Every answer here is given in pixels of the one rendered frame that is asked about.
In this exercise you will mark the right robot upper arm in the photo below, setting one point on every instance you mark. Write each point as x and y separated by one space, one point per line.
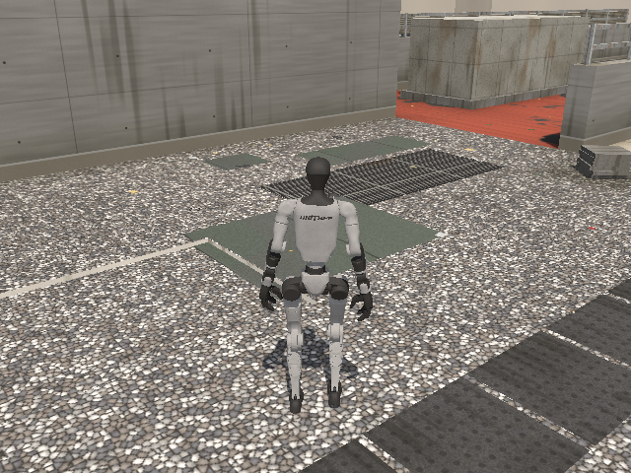
348 211

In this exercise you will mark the left robot upper arm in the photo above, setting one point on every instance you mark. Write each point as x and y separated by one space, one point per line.
286 208

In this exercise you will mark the robot right foot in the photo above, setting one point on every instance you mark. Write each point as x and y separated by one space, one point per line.
334 397

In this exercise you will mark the right robot hand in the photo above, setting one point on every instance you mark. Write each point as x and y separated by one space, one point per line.
368 305

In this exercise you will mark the robot right forearm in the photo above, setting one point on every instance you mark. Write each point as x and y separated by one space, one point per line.
361 273

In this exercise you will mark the robot left forearm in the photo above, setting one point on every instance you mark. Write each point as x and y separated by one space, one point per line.
270 267

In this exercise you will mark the left robot hand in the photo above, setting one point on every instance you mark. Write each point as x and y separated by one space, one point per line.
264 295

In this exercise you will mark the robot right thigh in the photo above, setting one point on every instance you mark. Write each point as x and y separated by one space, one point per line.
338 294

